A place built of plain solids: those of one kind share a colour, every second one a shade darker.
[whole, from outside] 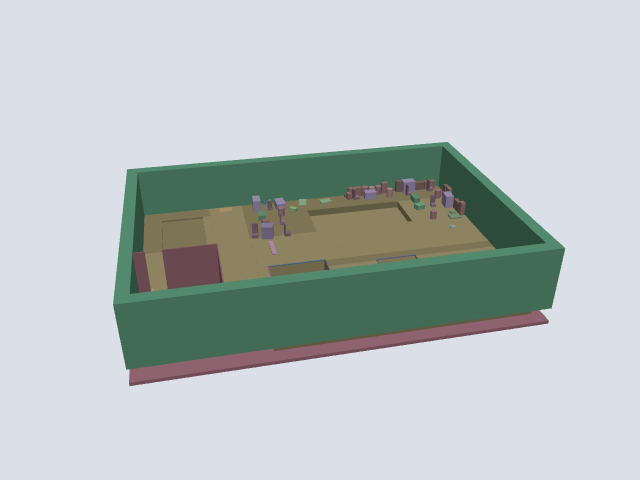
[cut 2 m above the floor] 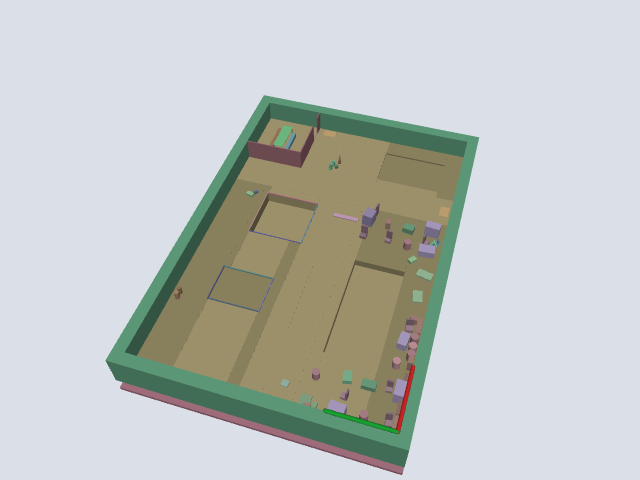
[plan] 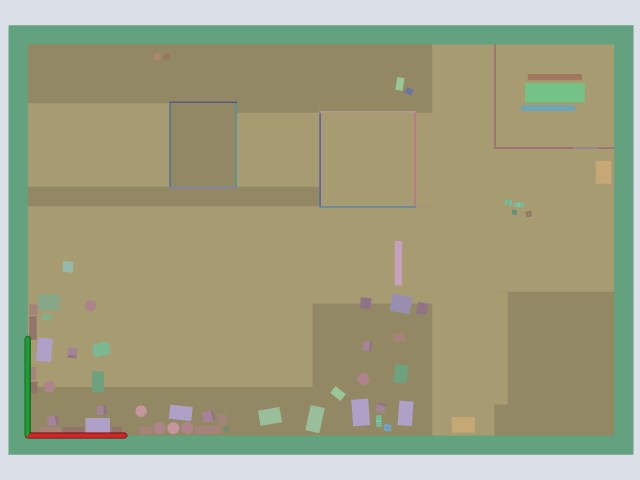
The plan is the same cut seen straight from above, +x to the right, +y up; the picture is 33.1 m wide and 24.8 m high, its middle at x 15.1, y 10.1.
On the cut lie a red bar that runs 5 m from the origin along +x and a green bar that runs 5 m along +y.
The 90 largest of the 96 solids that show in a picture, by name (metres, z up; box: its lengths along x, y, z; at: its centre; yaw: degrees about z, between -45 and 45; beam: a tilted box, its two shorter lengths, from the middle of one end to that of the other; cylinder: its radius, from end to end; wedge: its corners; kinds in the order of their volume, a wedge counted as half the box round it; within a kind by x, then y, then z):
{
 "floor_1": {"box": [5.4, 4.32, 2.1], "at": [2.7, 4.66, -1.05]},
 "floor_2": {"box": [7.4, 4.32, 2.1], "at": [3.7, 15.01, -1.05]},
 "floor_3": {"box": [15.15, 1.0, 2.1], "at": [7.58, 12.35, -1.05]},
 "floor_4": {"box": [3.32, 4.32, 2.1], "at": [9.06, 15.01, -1.05]},
 "floor_5": {"box": [9.32, 4.32, 1.43], "at": [10.06, 4.66, -1.38]},
 "floor_6": {"box": [20.9, 2.5, 2.1], "at": [10.45, 1.25, -1.05]},
 "floor_7": {"box": [20.9, 0.93, 2.1], "at": [10.45, 7.29, -1.05]},
 "floor_8": {"box": [20.9, 2.3, 1.0], "at": [10.45, 8.9, -0.5]},
 "floor_9": {"box": [20.9, 1.8, 2.1], "at": [10.45, 10.95, -1.05]},
 "floor_10": {"box": [20.9, 3.03, 2.1], "at": [10.45, 18.68, -1.05]},
 "floor_11": {"box": [4.43, 3.82, 2.1], "at": [12.94, 14.76, -1.05]},
 "floor_12": {"box": [10.18, 0.5, 2.1], "at": [15.81, 16.92, -1.05]},
 "floor_13": {"box": [4.82, 4.82, 1.08], "at": [17.56, 14.26, -1.56]},
 "floor_14": {"box": [6.18, 4.32, 2.1], "at": [17.81, 4.66, -1.05]},
 "floor_15": {"box": [0.93, 4.82, 2.1], "at": [20.43, 14.26, -1.05]},
 "floor_16": {"box": [3.2, 20.2, 1.0], "at": [22.5, 10.1, -0.5]},
 "floor_17": {"box": [0.7, 5.82, 2.1], "at": [24.45, 4.51, -1.05]},
 "floor_18": {"box": [3.82, 5.82, 1.95], "at": [26.71, 4.51, -1.12]},
 "floor_19": {"box": [6.2, 1.6, 2.1], "at": [27.2, 0.8, -1.05]},
 "floor_20": {"box": [6.2, 4.98, 2.1], "at": [27.2, 9.91, -1.05]},
 "floor_21": {"box": [6.2, 2.4, 1.0], "at": [27.2, 13.6, -0.5]},
 "floor_22": {"box": [6.2, 5.4, 1.0], "at": [27.2, 17.5, -0.5]},
 "floor_23": {"box": [1.68, 5.82, 2.1], "at": [29.46, 4.51, -1.05]},
 "wall_1": {"box": [1.0, 20.2, 5.5], "at": [-0.5, 10.1, 1.75]},
 "wall_2": {"box": [32.3, 1.0, 5.5], "at": [15.15, -0.5, 1.75]},
 "wall_3": {"box": [32.3, 1.0, 5.5], "at": [15.15, 20.7, 1.75]},
 "wall_4": {"box": [1.0, 20.2, 5.5], "at": [30.8, 10.1, 1.75]},
 "floor_base_1": {"box": [32.3, 22.2, 0.3], "at": [15.15, 10.1, -2.35]},
 "pallet_load_1": {"box": [0.78, 1.22, 1.24], "at": [0.86, 4.43, 0.62], "yaw": -4.7},
 "pallet_load_2": {"box": [1.27, 0.83, 1.23], "at": [3.61, 0.48, 0.61]},
 "pallet_load_3": {"box": [1.17, 0.73, 0.78], "at": [7.91, 1.17, 0.39], "yaw": -5.9},
 "pallet_load_4": {"box": [0.88, 1.37, 0.69], "at": [17.2, 1.19, 0.34], "yaw": 4.2},
 "pallet_load_5": {"box": [1.04, 0.9, 1.21], "at": [19.29, 6.79, 0.6], "yaw": -11.2},
 "pallet_load_6": {"box": [0.74, 1.27, 1.19], "at": [19.52, 1.14, 0.59], "yaw": -4.0},
 "part_1": {"box": [0.1, 5.3, 4.55], "at": [24.15, 17.55, 2.23]},
 "part_2": {"box": [4.09, 0.1, 4.55], "at": [26.14, 14.85, 2.23]},
 "part_3": {"box": [0.86, 0.1, 4.55], "at": [29.87, 14.85, 2.23]},
 "crate_stack_1": {"box": [0.36, 0.67, 1.29], "at": [0.25, 3.21, 0.65]},
 "crate_stack_2": {"box": [0.4, 1.21, 0.96], "at": [0.27, 5.55, 0.48]},
 "crate_stack_3": {"box": [0.44, 0.61, 1.25], "at": [0.29, 2.48, 0.62]},
 "crate_stack_4": {"box": [0.44, 0.55, 1.29], "at": [0.29, 6.5, 0.65]},
 "crate_stack_5": {"box": [1.1, 0.36, 0.85], "at": [1.17, 0.25, 0.42]},
 "crate_stack_6": {"box": [1.14, 0.37, 0.84], "at": [2.35, 0.26, 0.42]},
 "crate_stack_7": {"box": [0.57, 0.39, 1.18], "at": [4.59, 0.27, 0.59]},
 "crate_stack_8": {"box": [0.66, 0.4, 1.15], "at": [6.11, 0.27, 0.57]},
 "crate_stack_9": {"box": [1.36, 0.42, 0.9], "at": [9.31, 0.28, 0.45]},
 "crate_stack_10": {"box": [0.44, 0.53, 0.63], "at": [10.06, 0.82, 0.32], "yaw": 9.1},
 "crate_stack_11": {"box": [0.61, 0.43, 0.8], "at": [19.19, 5.04, 0.4], "yaw": 9.7},
 "barrel_1": {"cylinder": 0.31, "from": [1.12, 2.53, 0.0], "to": [1.12, 2.53, 0.84]},
 "barrel_2": {"cylinder": 0.29, "from": [3.25, 6.7, 0.0], "to": [3.25, 6.7, 0.81]},
 "barrel_3": {"cylinder": 0.29, "from": [5.86, 1.26, 0.0], "to": [5.86, 1.26, 0.87]},
 "barrel_4": {"cylinder": 0.3, "from": [6.8, 0.38, 0.0], "to": [6.8, 0.38, 0.87]},
 "barrel_5": {"cylinder": 0.31, "from": [7.52, 0.38, 0.0], "to": [7.52, 0.38, 0.81]},
 "barrel_6": {"cylinder": 0.32, "from": [8.25, 0.39, 0.0], "to": [8.25, 0.39, 0.95]},
 "barrel_7": {"cylinder": 0.3, "from": [17.34, 2.92, 0.0], "to": [17.34, 2.92, 0.84]},
 "hand_truck_1": {"box": [0.57, 0.49, 0.3], "at": [1.3, 0.76, 0.15], "yaw": 10.9},
 "hand_truck_2": {"box": [0.14, 0.49, 0.92], "at": [1.51, 0.81, 0.76], "yaw": 10.9},
 "hand_truck_3": {"box": [0.47, 0.52, 0.28], "at": [2.31, 4.26, 0.14], "yaw": -6.5},
 "hand_truck_4": {"box": [0.49, 0.47, 0.29], "at": [3.82, 1.3, 0.14], "yaw": 2.5},
 "hand_truck_5": {"box": [0.14, 0.47, 0.84], "at": [3.99, 1.3, 0.71], "yaw": 2.5},
 "hand_truck_6": {"box": [0.62, 0.57, 0.28], "at": [9.34, 0.98, 0.14], "yaw": 12.4},
 "hand_truck_7": {"box": [0.14, 0.57, 0.78], "at": [9.58, 1.03, 0.67], "yaw": 12.4},
 "hand_truck_8": {"box": [0.56, 0.57, 0.3], "at": [17.47, 6.83, 0.15], "yaw": -4.2},
 "hand_truck_9": {"box": [0.47, 0.5, 0.3], "at": [17.56, 4.62, 0.15], "yaw": -8.1},
 "hand_truck_10": {"box": [0.14, 0.57, 0.92], "at": [17.68, 6.82, 0.76], "yaw": -4.2},
 "hand_truck_11": {"box": [0.14, 0.5, 0.91], "at": [17.72, 4.6, 0.76], "yaw": -8.1},
 "hand_truck_12": {"box": [0.44, 0.49, 0.27], "at": [18.25, 1.44, 0.14], "yaw": -13.2},
 "hand_truck_13": {"box": [0.55, 0.14, 0.96], "at": [20.34, 6.33, 0.78], "yaw": -10.4},
 "hand_truck_14": {"box": [0.55, 0.6, 0.3], "at": [20.38, 6.55, 0.15], "yaw": -10.4},
 "sack_pile_1": {"box": [0.63, 1.08, 0.53], "at": [3.63, 2.78, 0.27], "yaw": -0.1},
 "sack_pile_2": {"box": [0.86, 0.68, 0.47], "at": [3.8, 4.45, 0.23], "yaw": 13.3},
 "sack_pile_3": {"box": [0.68, 0.95, 0.56], "at": [19.28, 3.19, 0.28], "yaw": -7.5},
 "pallet_1": {"box": [1.09, 0.83, 0.18], "at": [1.1, 6.88, 0.04], "yaw": -0.3},
 "pallet_2": {"box": [1.13, 0.8, 0.19], "at": [12.52, 0.98, 0.04], "yaw": 10.1},
 "pallet_3": {"box": [0.74, 1.33, 0.16], "at": [14.85, 0.85, 0.08], "yaw": -12.4},
 "bencha_1": {"box": [2.8, 0.33, 0.45], "at": [26.91, 16.91, 0.23]},
 "benchb_1": {"box": [2.8, 0.33, 0.45], "at": [27.23, 18.52, 0.23]},
 "crate_1": {"box": [0.68, 0.45, 0.31], "at": [16.03, 2.17, 0.15], "yaw": -37.1},
 "crate_2": {"box": [0.38, 0.67, 0.29], "at": [19.23, 18.16, 0.14], "yaw": -10.2},
 "top_1": {"box": [3.1, 1.0, 0.044], "at": [27.23, 17.71, 0.74]},
 "low_beam_1": {"box": [0.38, 2.3, 0.15], "at": [19.15, 8.9, 0.03]},
 "low_mat_1": {"box": [1.2, 0.8, 0.06], "at": [22.5, 0.55, -0.02]},
 "low_mat_2": {"box": [0.8, 1.2, 0.06], "at": [29.75, 13.6, -0.02]},
 "bin_1": {"cylinder": 0.2, "from": [6.7, 19.56, 0.0], "to": [6.7, 19.56, 0.76]},
 "low_kerb91E_1": {"box": [0.09, 4.32, 0.14], "at": [10.77, 15.01, 0.02]},
 "low_kerb91W_1": {"box": [0.09, 4.32, 0.14], "at": [7.36, 15.01, 0.02]},
 "low_kerb91N_1": {"box": [3.5, 0.09, 0.14], "at": [9.06, 17.21, 0.02]},
 "low_kerb91S_1": {"box": [3.5, 0.09, 0.14], "at": [9.06, 12.8, 0.02]},
 "low_kerb90N_1": {"box": [5.01, 0.1, 0.09], "at": [17.56, 16.72, -0.01]},
 "low_kerb90S_1": {"box": [5.01, 0.1, 0.09], "at": [17.56, 11.8, -0.01]}
}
